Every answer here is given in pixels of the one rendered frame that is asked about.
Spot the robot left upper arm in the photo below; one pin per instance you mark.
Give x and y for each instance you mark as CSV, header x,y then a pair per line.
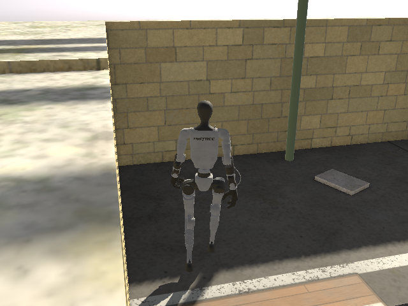
x,y
182,142

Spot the robot left hand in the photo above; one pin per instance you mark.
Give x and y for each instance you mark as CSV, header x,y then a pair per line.
x,y
178,179

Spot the robot right upper arm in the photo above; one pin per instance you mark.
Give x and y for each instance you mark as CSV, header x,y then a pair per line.
x,y
226,145

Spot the left robot foot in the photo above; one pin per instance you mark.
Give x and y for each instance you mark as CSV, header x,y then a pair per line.
x,y
189,266

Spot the robot left shin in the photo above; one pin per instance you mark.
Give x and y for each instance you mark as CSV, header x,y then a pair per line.
x,y
189,241

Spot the left robot forearm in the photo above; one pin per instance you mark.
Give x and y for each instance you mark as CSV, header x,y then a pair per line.
x,y
176,168

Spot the right robot forearm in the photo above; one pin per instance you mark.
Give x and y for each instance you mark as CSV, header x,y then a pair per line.
x,y
230,173

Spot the robot right hand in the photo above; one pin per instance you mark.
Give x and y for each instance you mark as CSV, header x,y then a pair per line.
x,y
234,194

